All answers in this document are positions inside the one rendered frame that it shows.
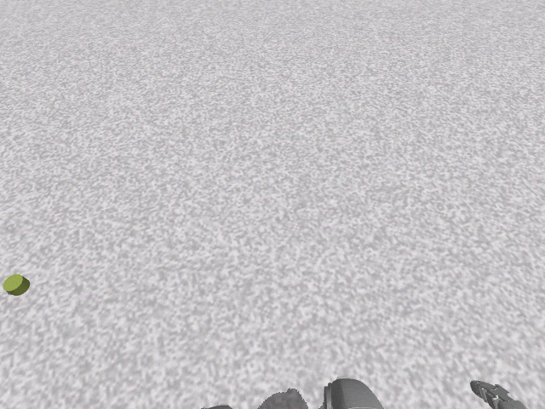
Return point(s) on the tin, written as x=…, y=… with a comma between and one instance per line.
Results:
x=16, y=284

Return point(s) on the right robot hand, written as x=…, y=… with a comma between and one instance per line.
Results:
x=496, y=396

